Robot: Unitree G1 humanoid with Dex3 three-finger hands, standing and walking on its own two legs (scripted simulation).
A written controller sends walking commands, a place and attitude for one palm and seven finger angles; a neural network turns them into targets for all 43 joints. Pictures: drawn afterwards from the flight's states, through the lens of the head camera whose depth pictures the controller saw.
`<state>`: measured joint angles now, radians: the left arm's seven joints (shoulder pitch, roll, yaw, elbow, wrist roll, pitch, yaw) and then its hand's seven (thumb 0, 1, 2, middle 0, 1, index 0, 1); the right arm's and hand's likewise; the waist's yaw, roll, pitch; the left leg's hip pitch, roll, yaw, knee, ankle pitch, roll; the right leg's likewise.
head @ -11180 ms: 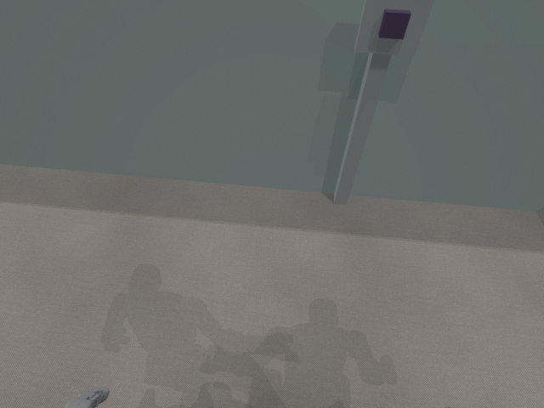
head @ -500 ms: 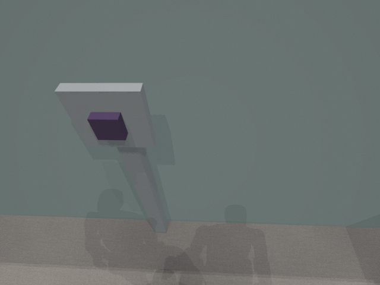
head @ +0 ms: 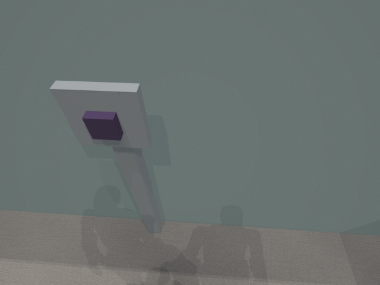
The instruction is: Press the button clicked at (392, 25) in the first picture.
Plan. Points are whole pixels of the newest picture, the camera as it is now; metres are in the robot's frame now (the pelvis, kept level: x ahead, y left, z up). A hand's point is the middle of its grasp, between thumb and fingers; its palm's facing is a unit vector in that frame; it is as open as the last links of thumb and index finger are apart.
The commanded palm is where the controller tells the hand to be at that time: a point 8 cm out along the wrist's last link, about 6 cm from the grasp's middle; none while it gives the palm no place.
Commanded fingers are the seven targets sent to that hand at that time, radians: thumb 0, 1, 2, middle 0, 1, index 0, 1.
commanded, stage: look again from close up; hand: left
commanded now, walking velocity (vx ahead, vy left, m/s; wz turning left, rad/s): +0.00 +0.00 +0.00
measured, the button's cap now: (104, 125) +0.44 +0.23 +0.09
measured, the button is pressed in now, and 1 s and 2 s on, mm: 0 0 0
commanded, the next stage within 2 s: raise the hand and make a fist in 0.46 s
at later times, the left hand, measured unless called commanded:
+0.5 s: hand out of the picture +0.00 +0.18 -0.18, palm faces +0.02 -0.98 -0.19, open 7.3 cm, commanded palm none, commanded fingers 0.00 0.90 0.90 -0.20 -0.30 -0.20 -0.30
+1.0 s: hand out of the picture +0.13 +0.19 -0.05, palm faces +0.00 -1.00 +0.05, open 5.3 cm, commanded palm +0.11 +0.25 -0.03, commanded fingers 0.00 0.90 0.90 -0.83 -0.99 -0.83 -0.99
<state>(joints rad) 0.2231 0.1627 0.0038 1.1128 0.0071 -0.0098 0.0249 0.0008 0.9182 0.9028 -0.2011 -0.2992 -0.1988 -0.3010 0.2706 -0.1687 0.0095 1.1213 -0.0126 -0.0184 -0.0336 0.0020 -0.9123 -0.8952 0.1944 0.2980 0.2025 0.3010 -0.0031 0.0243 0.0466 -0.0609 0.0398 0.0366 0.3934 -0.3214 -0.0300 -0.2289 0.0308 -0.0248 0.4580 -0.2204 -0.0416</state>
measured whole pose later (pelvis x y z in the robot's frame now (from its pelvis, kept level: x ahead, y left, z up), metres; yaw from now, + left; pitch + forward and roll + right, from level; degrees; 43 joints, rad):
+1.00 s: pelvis -0.04 +0.03 -0.07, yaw +2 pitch +11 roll +0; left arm 0.53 0.15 0.05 -0.02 -0.20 -0.41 -0.28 0.01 0.91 0.90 -0.57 -0.71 -0.57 -0.71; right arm 0.11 -0.29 -0.07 0.38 0.02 -0.22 0.00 0.01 -0.91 -0.90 0.19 0.30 0.20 0.30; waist 0.03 -0.05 -0.12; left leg -0.68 -0.01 0.01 1.07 -0.58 0.02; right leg -0.81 -0.04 -0.04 1.04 -0.44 0.00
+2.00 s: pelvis -0.01 +0.04 -0.03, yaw +4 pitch +6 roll -2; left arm 0.34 0.29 0.23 -0.15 -0.30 -0.14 -0.33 0.01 0.90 0.90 -1.30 -1.50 -1.30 -1.50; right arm 0.24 -0.23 0.07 0.53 0.04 -0.25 -0.05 0.01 -0.91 -0.90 0.20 0.30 0.21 0.30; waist 0.02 0.05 -0.08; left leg -0.42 0.00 -0.03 0.81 -0.50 0.02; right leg -0.50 -0.03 -0.08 0.74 -0.34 0.01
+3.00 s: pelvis -0.03 +0.03 -0.02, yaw +3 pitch +2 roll -1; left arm 0.09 0.27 0.23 0.08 -0.27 -0.11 -0.33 0.01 0.90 0.90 -1.30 -1.50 -1.30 -1.50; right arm 0.26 -0.26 0.07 0.60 0.04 -0.27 -0.08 0.01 -0.91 -0.90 0.20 0.30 0.21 0.30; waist 0.02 0.04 -0.04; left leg -0.31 -0.01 -0.01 0.68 -0.41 0.01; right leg -0.41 -0.03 -0.06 0.65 -0.28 0.00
